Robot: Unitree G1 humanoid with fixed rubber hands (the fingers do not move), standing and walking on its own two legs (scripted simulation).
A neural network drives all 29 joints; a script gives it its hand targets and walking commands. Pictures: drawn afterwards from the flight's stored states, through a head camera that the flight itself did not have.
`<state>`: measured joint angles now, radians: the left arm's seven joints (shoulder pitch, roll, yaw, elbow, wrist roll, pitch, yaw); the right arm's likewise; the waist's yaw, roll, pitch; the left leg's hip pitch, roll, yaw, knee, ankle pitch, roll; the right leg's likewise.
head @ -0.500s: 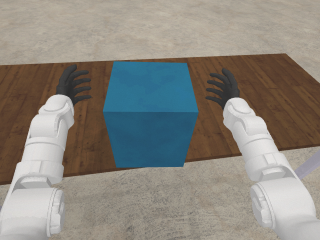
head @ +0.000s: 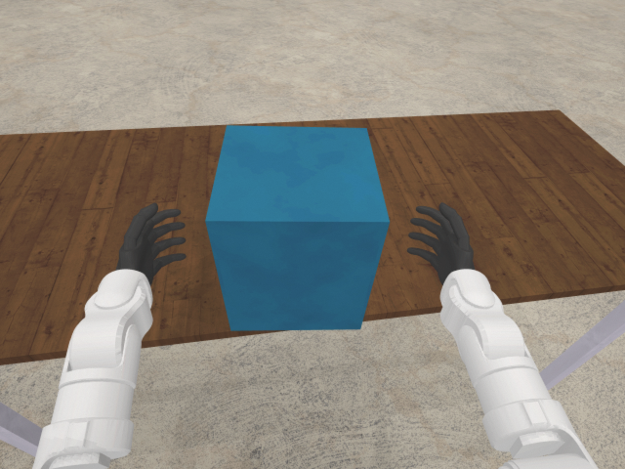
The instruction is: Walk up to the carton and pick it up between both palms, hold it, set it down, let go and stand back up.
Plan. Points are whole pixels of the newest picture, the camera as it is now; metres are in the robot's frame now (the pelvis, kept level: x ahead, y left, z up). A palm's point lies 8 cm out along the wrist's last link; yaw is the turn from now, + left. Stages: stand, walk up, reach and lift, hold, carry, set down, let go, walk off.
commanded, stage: set down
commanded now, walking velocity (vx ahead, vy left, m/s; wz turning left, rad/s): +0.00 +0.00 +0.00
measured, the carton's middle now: (296, 232) +0.45 +0.04 +0.04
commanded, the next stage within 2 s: let go in 1.66 s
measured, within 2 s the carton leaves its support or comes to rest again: neither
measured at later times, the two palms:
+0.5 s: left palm (132, 345) +0.26 +0.24 +0.03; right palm (462, 341) +0.27 -0.18 +0.03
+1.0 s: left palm (133, 393) +0.22 +0.24 -0.02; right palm (470, 389) +0.23 -0.19 -0.02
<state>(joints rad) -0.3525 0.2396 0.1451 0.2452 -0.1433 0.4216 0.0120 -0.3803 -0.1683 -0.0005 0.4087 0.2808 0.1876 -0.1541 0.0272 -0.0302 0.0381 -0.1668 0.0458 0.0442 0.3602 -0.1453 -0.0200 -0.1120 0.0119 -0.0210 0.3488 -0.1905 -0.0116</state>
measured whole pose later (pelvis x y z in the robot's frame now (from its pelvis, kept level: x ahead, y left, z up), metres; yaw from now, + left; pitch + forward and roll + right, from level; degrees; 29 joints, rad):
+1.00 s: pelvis +0.04 +0.01 +0.00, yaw -1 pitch -3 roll +0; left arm 0.24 0.22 0.02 0.26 -0.10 0.04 -0.01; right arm 0.24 -0.15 0.02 0.35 0.13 -0.12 -0.05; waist 0.05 -0.02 0.03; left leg -0.07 0.03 0.05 0.32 -0.19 -0.02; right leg -0.01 0.01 0.00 0.29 -0.22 0.00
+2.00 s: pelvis +0.03 +0.00 +0.00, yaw -1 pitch -4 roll +0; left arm 0.16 0.20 0.01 0.54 0.01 0.11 0.00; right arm 0.15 -0.20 -0.02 0.76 -0.01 -0.21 0.02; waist 0.00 -0.01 0.07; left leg -0.09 0.04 0.05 0.37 -0.21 -0.03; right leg -0.04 0.01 0.00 0.37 -0.25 -0.01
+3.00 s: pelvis +0.01 +0.01 -0.01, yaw +1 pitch -1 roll +0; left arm 0.37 0.18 0.02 0.93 0.02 -0.02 0.03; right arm 0.36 -0.17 -0.04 1.00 -0.02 -0.01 -0.01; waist 0.00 0.00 -0.01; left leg -0.24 0.02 0.03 0.46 -0.21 0.00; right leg -0.19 -0.01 -0.02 0.46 -0.26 0.01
